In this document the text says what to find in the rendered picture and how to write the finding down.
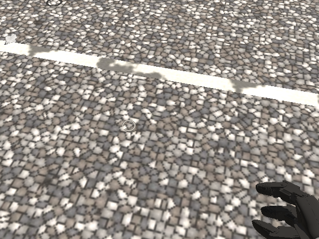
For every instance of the robot right hand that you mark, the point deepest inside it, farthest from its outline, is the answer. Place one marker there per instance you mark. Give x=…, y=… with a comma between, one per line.
x=303, y=218

